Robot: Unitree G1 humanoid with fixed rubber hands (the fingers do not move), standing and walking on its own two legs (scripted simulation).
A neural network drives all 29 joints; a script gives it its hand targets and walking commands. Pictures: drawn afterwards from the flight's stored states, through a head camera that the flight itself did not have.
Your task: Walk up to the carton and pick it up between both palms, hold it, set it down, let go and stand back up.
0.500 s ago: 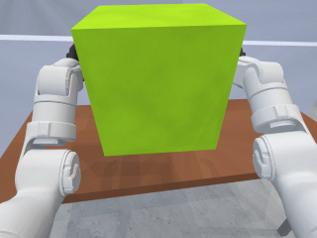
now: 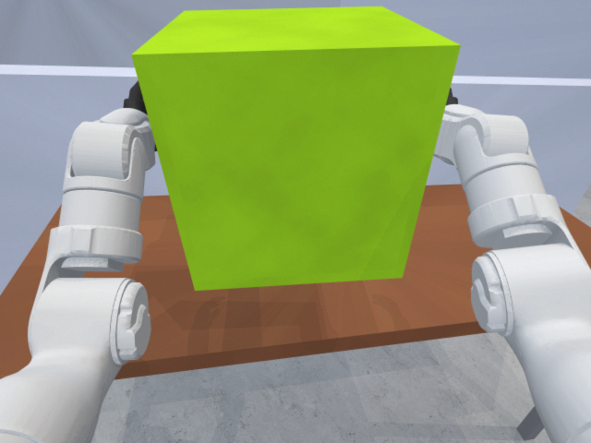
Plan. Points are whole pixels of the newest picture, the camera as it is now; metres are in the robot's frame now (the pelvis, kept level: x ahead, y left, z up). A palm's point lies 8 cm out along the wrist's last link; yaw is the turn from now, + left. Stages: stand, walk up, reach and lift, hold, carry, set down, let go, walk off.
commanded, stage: hold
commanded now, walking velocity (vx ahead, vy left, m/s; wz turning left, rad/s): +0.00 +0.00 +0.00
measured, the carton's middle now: (292, 142) +0.40 +0.00 +0.29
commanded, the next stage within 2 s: none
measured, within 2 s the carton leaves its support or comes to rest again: neither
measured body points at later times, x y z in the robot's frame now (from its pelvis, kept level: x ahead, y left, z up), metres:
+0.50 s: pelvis +0.00 +0.00 +0.00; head -0.10 +0.02 +0.44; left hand +0.38 +0.18 +0.32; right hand +0.38 -0.19 +0.33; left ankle +0.09 +0.11 -0.74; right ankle -0.01 -0.13 -0.74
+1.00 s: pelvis +0.00 +0.00 +0.00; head -0.10 +0.02 +0.44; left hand +0.38 +0.18 +0.32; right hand +0.38 -0.19 +0.33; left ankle +0.09 +0.11 -0.74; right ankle -0.01 -0.13 -0.74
